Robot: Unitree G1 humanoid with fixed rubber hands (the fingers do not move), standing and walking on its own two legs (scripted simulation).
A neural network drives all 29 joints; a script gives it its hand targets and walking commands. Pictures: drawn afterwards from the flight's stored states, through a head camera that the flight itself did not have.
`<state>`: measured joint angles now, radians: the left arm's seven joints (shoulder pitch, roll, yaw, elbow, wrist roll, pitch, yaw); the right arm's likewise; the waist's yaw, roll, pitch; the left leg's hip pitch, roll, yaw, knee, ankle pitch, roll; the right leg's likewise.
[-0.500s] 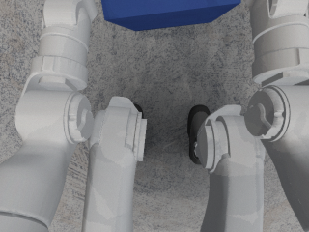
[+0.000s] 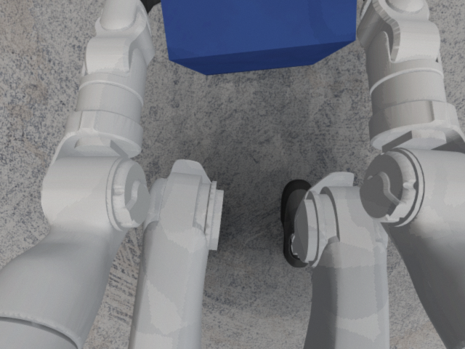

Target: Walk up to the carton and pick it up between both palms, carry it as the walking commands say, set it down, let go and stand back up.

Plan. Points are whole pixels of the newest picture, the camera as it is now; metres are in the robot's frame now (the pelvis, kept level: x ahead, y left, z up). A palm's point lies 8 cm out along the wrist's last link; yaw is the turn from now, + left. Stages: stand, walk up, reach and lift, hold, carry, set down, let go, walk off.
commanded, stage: set down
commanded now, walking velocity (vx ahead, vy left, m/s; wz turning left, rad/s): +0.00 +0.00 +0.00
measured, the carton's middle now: out of the picture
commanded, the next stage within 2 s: none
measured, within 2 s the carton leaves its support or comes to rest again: neither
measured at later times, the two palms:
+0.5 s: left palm out of the picture +0.53 +0.18 -0.17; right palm out of the picture +0.56 -0.13 -0.16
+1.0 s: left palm (138, 1) +0.52 +0.18 -0.18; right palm out of the picture +0.56 -0.13 -0.16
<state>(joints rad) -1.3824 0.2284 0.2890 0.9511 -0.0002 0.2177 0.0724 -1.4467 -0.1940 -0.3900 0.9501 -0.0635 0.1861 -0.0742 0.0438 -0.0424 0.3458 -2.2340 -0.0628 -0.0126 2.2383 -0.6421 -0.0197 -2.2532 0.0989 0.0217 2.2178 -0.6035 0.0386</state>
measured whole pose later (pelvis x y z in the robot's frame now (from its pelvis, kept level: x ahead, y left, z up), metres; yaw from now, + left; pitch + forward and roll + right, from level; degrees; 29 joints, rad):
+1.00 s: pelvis -0.01 +0.00 +0.00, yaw +0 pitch +32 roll +0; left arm -1.46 0.25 0.33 1.04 0.06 0.13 0.02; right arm -1.52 -0.29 -0.28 1.08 0.01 0.12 -0.06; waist 0.05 -0.04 0.46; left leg -2.18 -0.06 -0.03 2.26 -0.65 -0.03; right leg -2.20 0.10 0.01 2.24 -0.60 0.04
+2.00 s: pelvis -0.02 +0.00 +0.13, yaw +0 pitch +30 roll -1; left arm -1.51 0.41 0.19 0.83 -0.15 0.30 0.11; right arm -1.51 -0.39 -0.15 0.80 0.16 0.32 -0.15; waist 0.04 0.00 0.52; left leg -1.81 -0.07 -0.04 1.83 -0.54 -0.01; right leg -1.81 0.07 0.03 1.81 -0.52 0.04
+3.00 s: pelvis +0.07 +0.00 +0.34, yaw +0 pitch +40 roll +0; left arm -0.81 0.18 0.33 0.75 0.15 0.14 -0.04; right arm -0.80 -0.16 -0.30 0.68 -0.16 0.16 -0.06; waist 0.04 0.00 -0.01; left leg -1.24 -0.04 -0.04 0.82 -0.27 0.00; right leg -1.25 0.05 0.08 0.81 -0.25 0.02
